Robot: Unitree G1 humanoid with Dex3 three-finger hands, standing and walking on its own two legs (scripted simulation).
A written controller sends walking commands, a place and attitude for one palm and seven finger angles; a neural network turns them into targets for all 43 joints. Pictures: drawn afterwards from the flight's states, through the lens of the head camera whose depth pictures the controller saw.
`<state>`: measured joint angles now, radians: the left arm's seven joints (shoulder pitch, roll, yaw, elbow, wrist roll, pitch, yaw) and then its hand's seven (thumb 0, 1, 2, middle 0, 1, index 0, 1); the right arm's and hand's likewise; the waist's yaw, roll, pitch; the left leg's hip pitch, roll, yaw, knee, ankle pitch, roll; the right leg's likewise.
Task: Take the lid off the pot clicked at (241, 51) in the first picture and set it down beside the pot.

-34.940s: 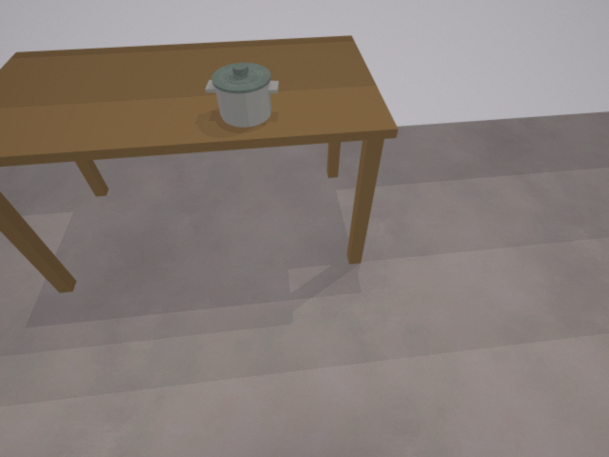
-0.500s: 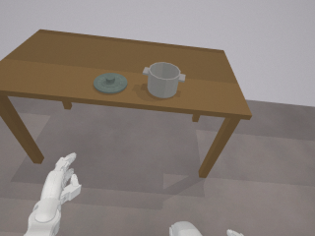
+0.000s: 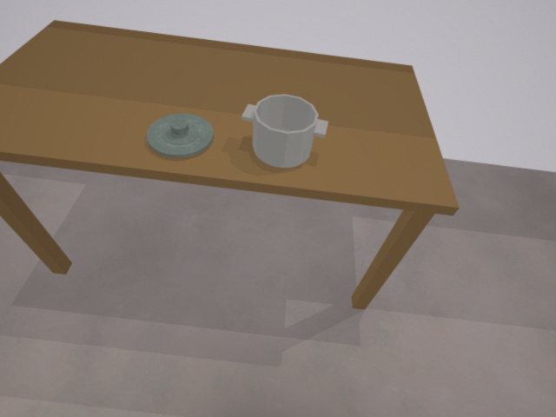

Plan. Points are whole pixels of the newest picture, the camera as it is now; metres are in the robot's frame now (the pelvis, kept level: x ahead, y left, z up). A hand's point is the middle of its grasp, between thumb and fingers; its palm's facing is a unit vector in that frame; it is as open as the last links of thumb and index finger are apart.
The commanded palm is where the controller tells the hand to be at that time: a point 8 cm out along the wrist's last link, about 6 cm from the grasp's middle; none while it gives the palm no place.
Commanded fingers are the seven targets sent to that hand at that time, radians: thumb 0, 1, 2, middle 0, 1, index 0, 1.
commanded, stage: stop stepping back and stand still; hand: left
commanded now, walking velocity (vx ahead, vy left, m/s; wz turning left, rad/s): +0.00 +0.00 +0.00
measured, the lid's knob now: (179, 126) +0.74 +0.25 -0.05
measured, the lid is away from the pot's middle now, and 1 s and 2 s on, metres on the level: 0.25 0.25 0.25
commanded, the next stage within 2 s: let the arm hang, fingers relaxed in 0.70 s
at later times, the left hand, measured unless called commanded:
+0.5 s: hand out of the picture +0.12 +0.16 -0.16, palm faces +0.04 -0.97 -0.23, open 7.3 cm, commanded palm none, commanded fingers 0.00 0.90 0.90 -0.20 -0.30 -0.20 -0.30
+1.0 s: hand out of the picture +0.06 +0.14 -0.16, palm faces +0.05 -0.98 -0.20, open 7.3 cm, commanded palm none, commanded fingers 0.00 0.90 0.90 -0.20 -0.30 -0.20 -0.30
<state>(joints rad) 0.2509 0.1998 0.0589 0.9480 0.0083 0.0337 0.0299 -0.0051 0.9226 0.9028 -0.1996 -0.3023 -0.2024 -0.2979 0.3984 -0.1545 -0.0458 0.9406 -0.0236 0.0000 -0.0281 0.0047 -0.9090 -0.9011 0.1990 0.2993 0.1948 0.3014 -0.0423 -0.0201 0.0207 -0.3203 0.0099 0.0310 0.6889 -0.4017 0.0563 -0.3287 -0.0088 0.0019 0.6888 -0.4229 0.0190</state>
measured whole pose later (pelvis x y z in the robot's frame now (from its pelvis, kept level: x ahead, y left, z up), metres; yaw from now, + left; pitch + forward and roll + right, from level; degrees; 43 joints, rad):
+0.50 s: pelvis +0.04 -0.03 +0.01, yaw +1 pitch +2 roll +0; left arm 0.14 0.17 0.05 0.96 0.01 0.02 0.05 0.00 0.91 0.90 -0.20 -0.30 -0.20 -0.30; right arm 0.21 -0.15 -0.07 0.97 0.00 0.03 -0.04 0.00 -0.91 -0.90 0.20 0.30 0.20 0.30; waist -0.02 0.00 0.09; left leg -0.20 0.00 0.03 0.56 -0.39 0.01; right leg -0.30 -0.01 0.00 0.59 -0.32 0.01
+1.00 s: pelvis +0.03 -0.03 +0.02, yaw +0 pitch +0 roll -1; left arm 0.24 0.16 0.04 1.06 0.01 0.01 0.04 0.00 0.93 0.90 -0.20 -0.30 -0.20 -0.30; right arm 0.32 -0.11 -0.03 1.07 -0.01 0.01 -0.04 0.00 -0.91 -0.90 0.20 0.30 0.20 0.30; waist -0.01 0.00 0.05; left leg -0.12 0.02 0.03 0.47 -0.34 0.00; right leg -0.21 0.01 0.01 0.46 -0.24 0.00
